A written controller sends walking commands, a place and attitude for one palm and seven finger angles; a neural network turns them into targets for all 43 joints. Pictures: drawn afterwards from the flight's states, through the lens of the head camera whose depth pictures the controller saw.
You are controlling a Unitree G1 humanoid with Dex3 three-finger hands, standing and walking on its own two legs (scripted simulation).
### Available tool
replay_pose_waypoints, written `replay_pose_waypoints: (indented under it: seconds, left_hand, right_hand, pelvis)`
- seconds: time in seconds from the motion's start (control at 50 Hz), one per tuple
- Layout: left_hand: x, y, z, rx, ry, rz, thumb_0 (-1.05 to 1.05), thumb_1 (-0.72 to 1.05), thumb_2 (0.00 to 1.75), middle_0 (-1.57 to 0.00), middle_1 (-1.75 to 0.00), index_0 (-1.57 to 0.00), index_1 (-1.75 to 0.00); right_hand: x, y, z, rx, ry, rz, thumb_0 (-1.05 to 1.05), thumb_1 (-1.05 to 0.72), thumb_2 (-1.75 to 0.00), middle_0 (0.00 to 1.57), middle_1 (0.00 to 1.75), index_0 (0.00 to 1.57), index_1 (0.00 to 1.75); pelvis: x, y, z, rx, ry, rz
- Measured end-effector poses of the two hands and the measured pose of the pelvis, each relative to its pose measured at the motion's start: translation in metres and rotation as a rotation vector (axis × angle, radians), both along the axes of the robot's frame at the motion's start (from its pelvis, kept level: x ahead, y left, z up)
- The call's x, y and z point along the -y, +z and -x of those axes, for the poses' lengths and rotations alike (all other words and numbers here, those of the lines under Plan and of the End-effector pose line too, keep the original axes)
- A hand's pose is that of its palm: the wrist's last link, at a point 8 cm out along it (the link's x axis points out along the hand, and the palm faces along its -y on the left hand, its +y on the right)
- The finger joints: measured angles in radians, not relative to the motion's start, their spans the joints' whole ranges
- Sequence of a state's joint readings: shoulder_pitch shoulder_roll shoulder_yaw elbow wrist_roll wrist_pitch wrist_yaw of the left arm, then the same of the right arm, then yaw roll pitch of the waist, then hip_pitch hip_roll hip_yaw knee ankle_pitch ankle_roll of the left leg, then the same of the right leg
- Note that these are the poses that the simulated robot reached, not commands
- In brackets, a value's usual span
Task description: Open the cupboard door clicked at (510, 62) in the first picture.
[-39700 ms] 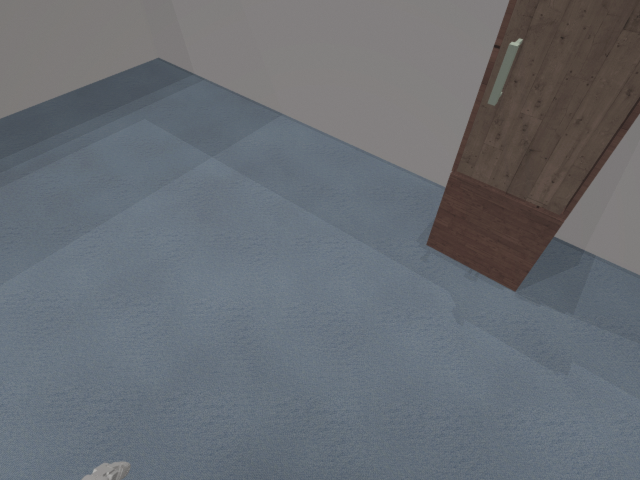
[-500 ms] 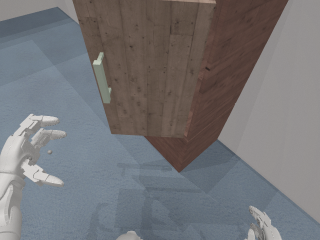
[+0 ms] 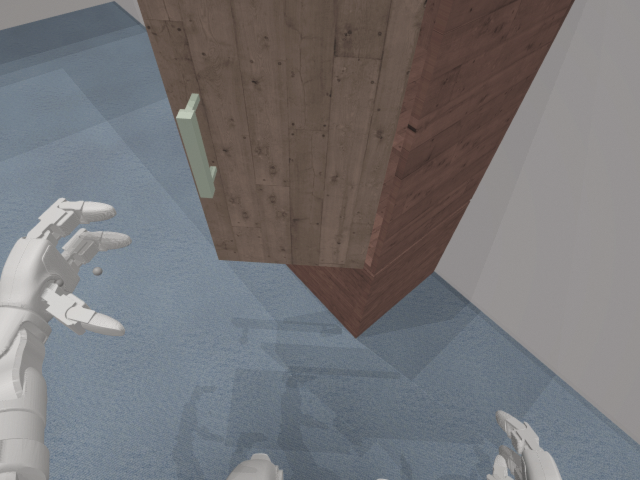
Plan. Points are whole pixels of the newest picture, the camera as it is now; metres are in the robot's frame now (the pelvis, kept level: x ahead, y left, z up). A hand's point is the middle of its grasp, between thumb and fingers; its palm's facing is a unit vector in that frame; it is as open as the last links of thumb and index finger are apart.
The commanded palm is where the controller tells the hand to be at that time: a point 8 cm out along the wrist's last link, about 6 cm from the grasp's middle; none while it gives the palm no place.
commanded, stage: move the hooked fingers beside the handle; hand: left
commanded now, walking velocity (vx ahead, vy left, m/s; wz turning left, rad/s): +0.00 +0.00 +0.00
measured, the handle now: (201, 148) +0.57 +0.22 +0.06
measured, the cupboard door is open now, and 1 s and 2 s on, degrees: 46 46 46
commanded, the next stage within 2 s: none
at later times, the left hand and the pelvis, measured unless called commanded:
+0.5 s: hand (115, 225) +0.40 +0.29 +0.08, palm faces -0.01 -1.00 -0.01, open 14.0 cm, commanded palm +0.37 +0.33 +0.07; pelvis +0.01 +0.01 +0.00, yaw -2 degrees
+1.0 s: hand (135, 190) +0.46 +0.28 +0.07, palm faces -0.02 -1.00 +0.00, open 14.0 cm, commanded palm +0.45 +0.33 +0.07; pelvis +0.00 +0.02 -0.01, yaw -2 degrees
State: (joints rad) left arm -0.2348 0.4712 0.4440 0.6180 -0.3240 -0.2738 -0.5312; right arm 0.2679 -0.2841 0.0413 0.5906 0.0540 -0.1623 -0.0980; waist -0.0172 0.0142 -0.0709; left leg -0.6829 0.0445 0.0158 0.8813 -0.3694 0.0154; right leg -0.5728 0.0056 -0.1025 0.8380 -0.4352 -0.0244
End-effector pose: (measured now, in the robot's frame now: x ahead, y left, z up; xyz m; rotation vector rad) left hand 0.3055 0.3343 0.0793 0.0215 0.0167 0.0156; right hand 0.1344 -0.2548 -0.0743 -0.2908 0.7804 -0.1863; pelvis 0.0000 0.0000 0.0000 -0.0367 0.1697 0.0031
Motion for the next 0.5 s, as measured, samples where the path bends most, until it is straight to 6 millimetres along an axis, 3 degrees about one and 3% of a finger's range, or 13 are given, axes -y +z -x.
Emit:
replay_pose_waypoints:
  seconds: [0.28,0.5]
  left_hand:
    - [0.001,-0.003,-0.043,-0.006,-0.021,0.010,-0.01,-0.50,0.30,-0.30,-1.20,-0.30,-1.20]
    - [-0.006,-0.003,-0.070,0.011,-0.027,0.015,-0.01,-0.50,0.30,-0.30,-1.20,-0.30,-1.20]
  right_hand:
    - [0.010,-0.009,0.043,-0.139,-0.092,0.010,0.01,-0.90,-0.90,0.20,0.30,0.21,0.30]
    - [0.003,-0.016,0.059,-0.220,-0.119,0.017,0.01,-0.90,-0.90,0.20,0.30,0.21,0.30]
  pelvis:
    - [-0.005,-0.002,-0.005,-0.042,-0.025,-0.001]
    - [-0.012,-0.005,-0.006,-0.067,-0.026,0.008]
